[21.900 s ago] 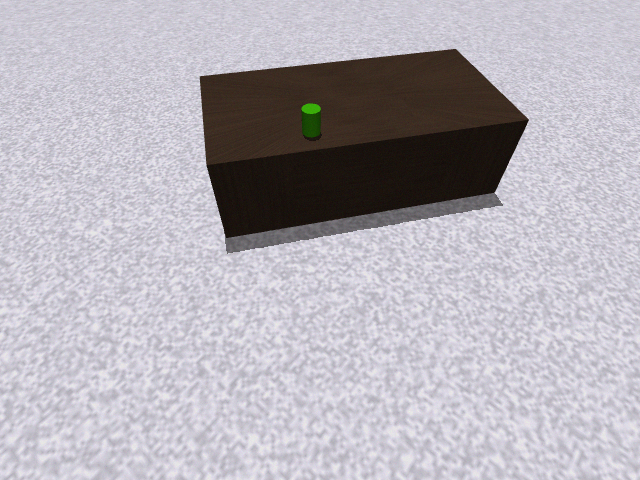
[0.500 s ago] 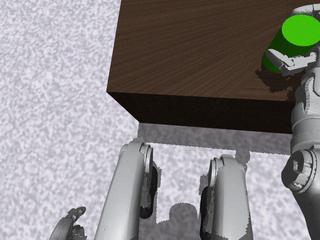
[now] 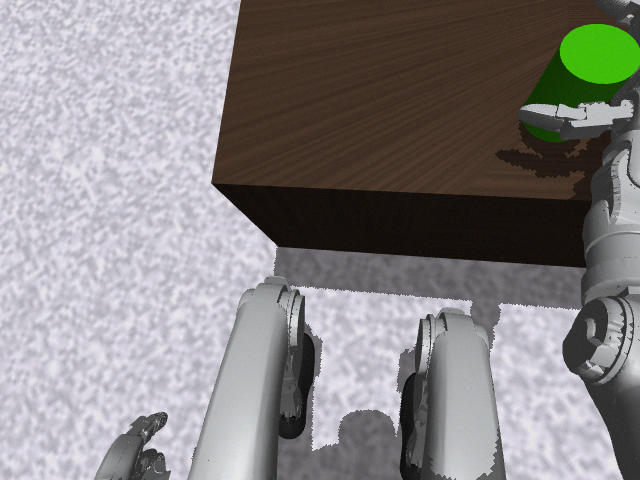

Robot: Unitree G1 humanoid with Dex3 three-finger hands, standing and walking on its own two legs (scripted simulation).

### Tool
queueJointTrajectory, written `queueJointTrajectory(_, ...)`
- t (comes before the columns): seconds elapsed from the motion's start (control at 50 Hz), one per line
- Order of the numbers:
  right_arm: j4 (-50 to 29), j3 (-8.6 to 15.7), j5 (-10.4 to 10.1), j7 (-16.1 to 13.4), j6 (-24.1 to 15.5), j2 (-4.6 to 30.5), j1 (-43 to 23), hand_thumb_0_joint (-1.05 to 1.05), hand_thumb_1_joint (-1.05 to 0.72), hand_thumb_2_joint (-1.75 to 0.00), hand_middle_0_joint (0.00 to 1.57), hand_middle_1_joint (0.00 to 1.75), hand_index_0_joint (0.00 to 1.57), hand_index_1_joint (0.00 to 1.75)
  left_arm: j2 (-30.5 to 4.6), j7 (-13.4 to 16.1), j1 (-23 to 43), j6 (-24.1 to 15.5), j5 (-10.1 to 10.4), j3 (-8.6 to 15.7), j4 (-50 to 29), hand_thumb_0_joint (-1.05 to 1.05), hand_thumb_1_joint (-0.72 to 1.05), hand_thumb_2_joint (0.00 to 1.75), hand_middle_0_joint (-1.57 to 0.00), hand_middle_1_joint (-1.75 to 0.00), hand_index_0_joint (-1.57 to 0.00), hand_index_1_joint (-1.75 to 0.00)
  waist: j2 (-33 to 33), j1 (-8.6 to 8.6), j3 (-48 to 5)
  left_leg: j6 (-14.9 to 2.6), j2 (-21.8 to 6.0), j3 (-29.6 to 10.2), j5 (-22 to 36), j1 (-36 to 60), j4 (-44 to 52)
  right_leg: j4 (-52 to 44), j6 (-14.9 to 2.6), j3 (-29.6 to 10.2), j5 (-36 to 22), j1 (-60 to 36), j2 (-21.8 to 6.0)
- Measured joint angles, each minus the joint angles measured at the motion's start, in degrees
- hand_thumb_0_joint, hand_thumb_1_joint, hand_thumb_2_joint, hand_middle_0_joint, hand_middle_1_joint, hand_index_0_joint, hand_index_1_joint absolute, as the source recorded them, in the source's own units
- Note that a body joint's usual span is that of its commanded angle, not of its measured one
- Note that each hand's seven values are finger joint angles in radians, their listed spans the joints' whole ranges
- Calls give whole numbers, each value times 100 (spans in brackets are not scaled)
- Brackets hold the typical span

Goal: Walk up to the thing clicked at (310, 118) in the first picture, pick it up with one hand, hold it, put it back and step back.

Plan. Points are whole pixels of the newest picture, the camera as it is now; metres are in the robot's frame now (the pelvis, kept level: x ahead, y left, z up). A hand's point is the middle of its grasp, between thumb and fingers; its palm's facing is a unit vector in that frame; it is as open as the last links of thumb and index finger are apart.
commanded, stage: withdraw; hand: right
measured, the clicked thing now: (573, 88) +0.55 -0.20 +0.00
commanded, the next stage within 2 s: rise in 0.50 s
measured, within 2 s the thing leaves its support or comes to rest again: neither
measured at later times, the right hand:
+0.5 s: hand out of the picture +0.56 -0.25 +0.11, palm faces +0.23 +0.97 -0.07, open 16.5 cm
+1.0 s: hand out of the picture +0.53 -0.33 +0.20, palm faces +0.35 +0.87 -0.35, open 17.4 cm
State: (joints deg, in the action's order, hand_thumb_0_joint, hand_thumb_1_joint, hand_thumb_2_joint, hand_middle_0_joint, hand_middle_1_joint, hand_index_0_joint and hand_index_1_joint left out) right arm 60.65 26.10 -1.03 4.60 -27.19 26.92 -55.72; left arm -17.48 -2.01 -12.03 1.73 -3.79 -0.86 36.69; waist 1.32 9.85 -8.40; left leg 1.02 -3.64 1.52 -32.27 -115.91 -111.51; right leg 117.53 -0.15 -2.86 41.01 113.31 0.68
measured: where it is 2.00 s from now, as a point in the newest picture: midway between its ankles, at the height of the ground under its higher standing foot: (353, 425)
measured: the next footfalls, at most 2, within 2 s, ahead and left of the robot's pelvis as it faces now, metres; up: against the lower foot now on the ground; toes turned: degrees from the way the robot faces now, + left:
none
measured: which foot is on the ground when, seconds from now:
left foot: down 0.00-1.00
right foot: down 0.00-1.00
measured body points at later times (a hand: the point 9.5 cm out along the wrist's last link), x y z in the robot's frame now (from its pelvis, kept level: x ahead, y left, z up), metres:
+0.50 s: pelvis +0.00 +0.00 +0.05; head +0.21 -0.03 +0.44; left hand +0.06 +0.28 -0.07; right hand +0.54 -0.30 +0.11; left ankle +0.11 +0.13 -0.41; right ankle +0.06 -0.12 -0.41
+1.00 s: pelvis +0.04 +0.00 +0.20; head +0.20 -0.04 +0.62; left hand +0.06 +0.27 +0.10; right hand +0.51 -0.37 +0.22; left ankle +0.11 +0.13 -0.41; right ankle +0.06 -0.12 -0.41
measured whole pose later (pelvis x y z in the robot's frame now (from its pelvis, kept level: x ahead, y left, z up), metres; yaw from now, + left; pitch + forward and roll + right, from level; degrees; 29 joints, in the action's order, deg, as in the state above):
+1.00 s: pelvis +0.04 +0.00 +0.20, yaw +1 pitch +26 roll +5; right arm 73.6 25.0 8.0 -2.8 -5.3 42.9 -51.3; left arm -15.1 1.1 -18.2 6.2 0.4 -3.4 36.5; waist 0.1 9.3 -6.4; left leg 0.8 0.0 3.8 -24.3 -70.8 -69.5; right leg 76.9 0.2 -3.2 33.0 69.7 -3.0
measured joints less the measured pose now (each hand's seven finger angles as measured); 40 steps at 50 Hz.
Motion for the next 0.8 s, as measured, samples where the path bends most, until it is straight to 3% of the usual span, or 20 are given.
queueJointTrajectory(0.26, 25, 50, 57, 20, 64, 122, -42, 0, 30, -27, 37, 31, 36, 31, 42, 21, -10, 38, 3, -54, 24, 0, 92, 87, -20, -29, -20, -28, 16, 28, 23, 5, 13, 8, 39, -17, -9, 30, -4, -9, -25, 24, -10)
queueJointTrajectory(0.4, -379, 222, 55, 48, 434, 379, -24, -1, 36, -19, 24, 20, 24, 20, 43, 127, -26, 111, 120, -45, -18, 0, 93, 86, -19, -29, -20, -27, 27, 1, 74, 19, 56, 12, 83, 326, 297, -265, -14, 5, -55, -321, -58)
queueJointTrajectory(0.58, 177, 237, -109, 447, 947, 1001, -280, -1, 45, -9, 11, 9, 11, 9, 36, 276, -206, 8, 315, -93, 77, 0, 92, 87, -19, -28, -20, -27, 32, -25, -117, 10, 110, 77, 176, 1385, 1321, -1300, -13, -5, -185, -1352, -124)
queueJointTrajectory(0.64, 429, 137, -203, 613, 963, 1107, -330, -1, 46, -8, 9, 7, 8, 7, 4, 258, -344, -54, 330, -80, 31, 0, 92, 87, -19, -28, -20, -27, 10, -17, -148, 3, 118, 106, 199, 1688, 1603, -1580, -9, -21, -223, -1637, -134)
queueJointTrajectory(0.72, 677, -136, 406, 392, 1475, 1282, -270, -1, 47, -7, 7, 6, 7, 6, -5, 199, -372, 143, 384, -49, -88, 0, 91, 88, -20, -29, -20, -28, -54, -8, 35, -1, 185, 119, 289, 2136, 2007, -1962, 3, -14, -288, -2086, -202)
queueJointTrajectory(0.8, 463, -37, 774, 138, 1946, 1252, 153, -1, 50, -7, 6, 6, 7, 6, 4, 133, -433, 354, 432, -87, -248, 0, 91, 89, -20, -29, -20, -29, -75, -11, 176, -2, 252, 130, 428, 2688, 2574, -2505, 9, 0, -416, -2630, -269)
